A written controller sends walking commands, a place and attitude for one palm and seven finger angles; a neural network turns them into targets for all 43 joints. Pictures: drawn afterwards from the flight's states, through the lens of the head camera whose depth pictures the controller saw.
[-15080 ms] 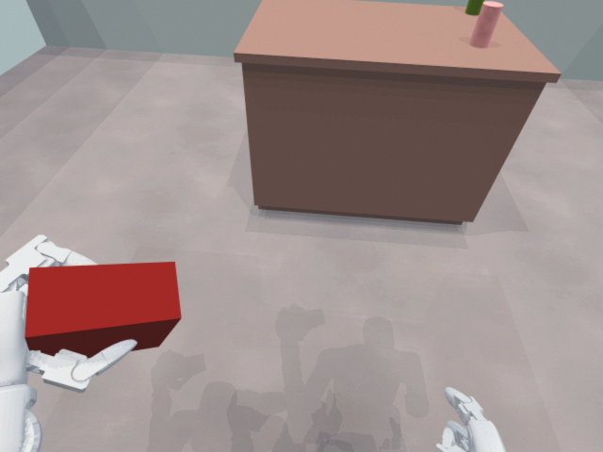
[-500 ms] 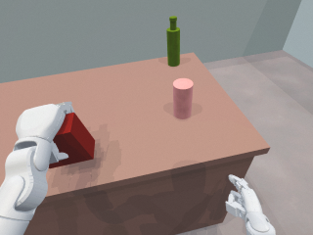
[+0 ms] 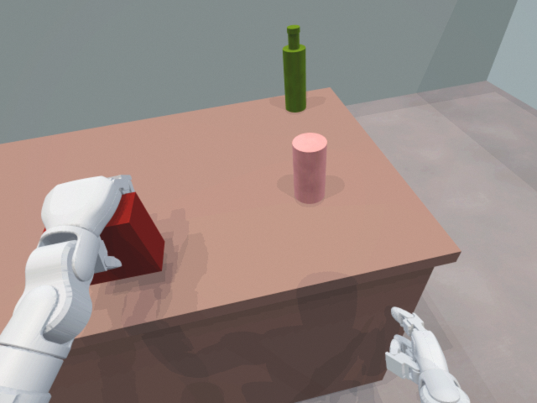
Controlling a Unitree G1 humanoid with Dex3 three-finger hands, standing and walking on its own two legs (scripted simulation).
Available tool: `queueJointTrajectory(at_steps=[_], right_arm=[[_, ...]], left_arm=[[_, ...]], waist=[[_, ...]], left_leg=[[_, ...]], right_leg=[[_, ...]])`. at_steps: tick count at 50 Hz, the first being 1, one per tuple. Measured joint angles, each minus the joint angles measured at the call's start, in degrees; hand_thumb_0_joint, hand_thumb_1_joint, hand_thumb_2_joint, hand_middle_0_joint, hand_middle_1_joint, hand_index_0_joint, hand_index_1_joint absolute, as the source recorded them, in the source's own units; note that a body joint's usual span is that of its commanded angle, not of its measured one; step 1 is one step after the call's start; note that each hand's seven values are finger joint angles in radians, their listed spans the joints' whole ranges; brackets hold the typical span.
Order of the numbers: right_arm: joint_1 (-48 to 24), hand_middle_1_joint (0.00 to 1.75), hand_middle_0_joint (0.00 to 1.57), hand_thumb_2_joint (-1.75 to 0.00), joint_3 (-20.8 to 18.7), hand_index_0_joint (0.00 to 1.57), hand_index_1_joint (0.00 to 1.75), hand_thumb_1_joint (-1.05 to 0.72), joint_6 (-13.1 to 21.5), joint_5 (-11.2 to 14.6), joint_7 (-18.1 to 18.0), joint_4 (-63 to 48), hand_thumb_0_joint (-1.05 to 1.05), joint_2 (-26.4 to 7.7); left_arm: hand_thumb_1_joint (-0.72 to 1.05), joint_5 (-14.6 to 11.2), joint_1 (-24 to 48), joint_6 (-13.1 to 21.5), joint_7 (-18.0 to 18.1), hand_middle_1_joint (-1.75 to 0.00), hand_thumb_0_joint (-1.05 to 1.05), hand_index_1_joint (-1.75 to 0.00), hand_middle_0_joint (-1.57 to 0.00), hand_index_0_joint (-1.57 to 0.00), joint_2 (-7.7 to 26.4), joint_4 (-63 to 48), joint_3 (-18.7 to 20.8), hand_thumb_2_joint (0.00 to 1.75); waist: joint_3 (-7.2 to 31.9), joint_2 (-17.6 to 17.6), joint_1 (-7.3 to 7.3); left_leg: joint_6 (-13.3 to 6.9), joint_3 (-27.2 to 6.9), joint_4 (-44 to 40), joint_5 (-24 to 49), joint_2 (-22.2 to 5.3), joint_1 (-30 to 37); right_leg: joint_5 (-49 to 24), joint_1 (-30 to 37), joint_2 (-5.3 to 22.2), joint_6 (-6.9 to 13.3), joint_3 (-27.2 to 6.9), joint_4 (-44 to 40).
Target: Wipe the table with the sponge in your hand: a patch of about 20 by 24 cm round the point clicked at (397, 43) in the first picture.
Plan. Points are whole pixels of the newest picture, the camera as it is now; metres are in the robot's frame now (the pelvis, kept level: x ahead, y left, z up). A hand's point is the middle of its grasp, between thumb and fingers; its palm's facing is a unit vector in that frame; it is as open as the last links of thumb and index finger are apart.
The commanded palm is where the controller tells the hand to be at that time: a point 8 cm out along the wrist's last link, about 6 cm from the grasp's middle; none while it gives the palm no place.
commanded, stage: move the sponge above the wiping area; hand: left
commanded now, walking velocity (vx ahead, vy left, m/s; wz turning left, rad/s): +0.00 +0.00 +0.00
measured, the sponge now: (116, 248) +0.27 +0.29 +0.10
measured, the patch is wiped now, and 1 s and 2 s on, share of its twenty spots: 0.00 0.00 0.00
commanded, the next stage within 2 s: lower the sponge onto the table in 1.66 s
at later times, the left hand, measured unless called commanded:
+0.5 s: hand (101, 230) +0.28 +0.31 +0.14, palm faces +0.06 -0.04 -1.00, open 10.1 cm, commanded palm +0.25 +0.30 +0.21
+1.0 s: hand (100, 228) +0.28 +0.31 +0.14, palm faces +0.06 -0.04 -1.00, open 10.1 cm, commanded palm +0.25 +0.29 +0.21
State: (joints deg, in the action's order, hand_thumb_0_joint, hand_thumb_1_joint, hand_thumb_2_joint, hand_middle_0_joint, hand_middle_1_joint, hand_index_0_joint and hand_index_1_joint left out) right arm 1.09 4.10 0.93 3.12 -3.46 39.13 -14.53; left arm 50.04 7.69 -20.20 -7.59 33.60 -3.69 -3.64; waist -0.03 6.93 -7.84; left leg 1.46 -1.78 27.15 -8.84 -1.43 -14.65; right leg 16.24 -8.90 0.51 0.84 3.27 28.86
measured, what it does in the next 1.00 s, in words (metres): stands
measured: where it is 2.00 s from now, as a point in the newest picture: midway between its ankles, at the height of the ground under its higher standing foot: outside the picture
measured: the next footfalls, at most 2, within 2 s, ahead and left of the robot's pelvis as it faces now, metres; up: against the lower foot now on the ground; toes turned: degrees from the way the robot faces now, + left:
none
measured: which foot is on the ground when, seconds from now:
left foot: down 0.00-1.00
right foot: down 0.00-1.00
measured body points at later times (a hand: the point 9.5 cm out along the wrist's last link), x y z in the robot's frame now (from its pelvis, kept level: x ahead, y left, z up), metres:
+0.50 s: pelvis +0.02 +0.00 +0.00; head +0.01 -0.04 +0.45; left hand +0.27 +0.30 +0.19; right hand +0.26 -0.20 -0.08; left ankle +0.07 +0.14 -0.74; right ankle +0.00 -0.11 -0.74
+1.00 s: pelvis +0.02 +0.01 +0.00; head +0.00 -0.04 +0.45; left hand +0.27 +0.31 +0.20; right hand +0.26 -0.19 -0.08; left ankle +0.07 +0.14 -0.74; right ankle +0.00 -0.11 -0.74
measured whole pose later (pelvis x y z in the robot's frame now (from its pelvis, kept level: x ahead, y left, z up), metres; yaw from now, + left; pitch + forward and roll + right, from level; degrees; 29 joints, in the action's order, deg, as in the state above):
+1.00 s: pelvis +0.02 +0.01 +0.00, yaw +0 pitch -2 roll +0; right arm 2.0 3.4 -0.8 3.3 -2.3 38.2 -15.0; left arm 50.4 3.7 -21.2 -6.8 33.3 -4.8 -1.2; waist 0.9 6.6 -7.1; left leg 0.9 -1.3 27.4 -10.1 -1.1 -15.0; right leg 16.7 -8.8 0.9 0.2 2.8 27.8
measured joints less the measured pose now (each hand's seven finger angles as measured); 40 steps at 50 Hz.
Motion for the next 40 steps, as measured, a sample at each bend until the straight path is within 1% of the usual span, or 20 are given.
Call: queueJointTrajectory(at_steps=[7,12,17,23,28,32,36,40], right_arm=[[0.95,0.3,0.2,-0.9,-0.4,0.2,0.3,-0.9,-0.4,-0.03,0.28,0.22,0.01,-0.39],[1.43,0.3,0.2,-0.9,-1.0,0.2,0.29,-0.9,-0.4,-0.06,0.29,0.12,0.01,-1.02],[1.49,0.3,0.2,-0.9,-1.32,0.2,0.29,-0.9,-0.52,-0.28,0.55,-0.29,0.01,-1.04],[1.28,0.3,0.2,-0.9,-1.44,0.2,0.29,-0.9,-0.94,-0.19,0.79,-0.75,0.01,-1.04],[0.94,0.3,0.2,-0.9,-1.36,0.2,0.29,-0.9,-0.92,0.03,0.34,-0.74,0.01,-1.07],[0.87,0.3,0.2,-0.9,-1.46,0.2,0.29,-0.9,-0.63,0.03,-0.04,-0.8,0.01,-0.63],[0.98,0.3,0.2,-0.9,-1.56,0.19,0.29,-0.9,-0.52,-0.08,-0.09,-0.59,0.01,-0.23],[0.77,0.3,0.2,-0.9,-1.15,0.19,0.29,-0.9,-0.86,-0.18,0.4,-0.29,0.01,0.19]], left_arm=[[-0.49,-0.06,-1.12,1.03,0.15,-1.34,0.0,-1.33,-0.73,-0.74,0.21,0.53,1.59,1.02],[-0.49,0.11,-1.79,1.39,0.37,-1.34,0.0,-1.33,-0.73,-0.74,-0.27,0.4,1.61,1.02],[-0.49,-0.16,-4.07,2.36,1.0,-1.34,0.0,-1.33,-0.73,-0.74,-0.1,-1.36,2.62,1.02],[-0.49,-0.6,-6.06,1.55,1.9,-1.34,0.0,-1.33,-0.73,-0.74,0.4,-2.28,4.07,1.02],[-0.49,-0.13,-4.95,1.14,1.28,-1.34,0.0,-1.33,-0.73,-0.74,0.11,-0.41,3.15,1.02],[-0.49,0.5,-4.22,2.45,1.08,-1.34,0.0,-1.33,-0.73,-0.74,-0.37,0.0,2.02,1.02],[-0.49,0.76,-3.03,3.5,1.98,-1.34,0.0,-1.33,-0.73,-0.74,-1.09,0.1,0.93,1.02],[-0.49,0.88,-2.25,2.88,3.18,-1.34,0.0,-1.33,-0.73,-0.74,-1.14,0.1,1.13,1.02]], waist=[[0.16,-0.08,0.49],[0.04,-0.06,0.56],[0.2,-0.4,0.72],[0.51,-0.6,0.6],[0.39,-0.67,0.26],[0.2,-0.75,0.15],[0.08,-0.91,0.18],[0.24,-1.0,0.38]], left_leg=[[0.08,0.15,0.11,-0.62,-0.19,0.01],[0.03,0.13,0.28,-1.03,-0.14,-0.05],[0.0,0.4,0.34,-1.44,-0.18,0.0],[-0.06,0.48,0.68,-1.92,-0.23,-0.03],[-0.22,0.0,0.87,-1.88,0.06,-0.39],[-0.33,-0.23,0.93,-1.82,0.2,-0.46],[-0.41,-0.13,0.64,-1.64,0.29,-0.31],[-0.44,0.34,0.15,-1.4,0.23,-0.07]], right_leg=[[0.33,0.1,-0.18,0.06,-0.17,-0.29],[0.59,0.22,-0.14,0.01,-0.14,-0.45],[0.81,0.24,-0.16,-0.03,-0.42,-0.56],[0.98,0.44,-0.2,-0.14,-0.51,-0.75],[0.97,0.46,0.02,-0.27,-0.01,-0.88],[0.81,0.64,0.11,-0.34,0.22,-1.17],[0.59,0.75,0.22,-0.44,0.13,-1.44],[0.35,0.64,0.21,-0.47,-0.34,-1.59]])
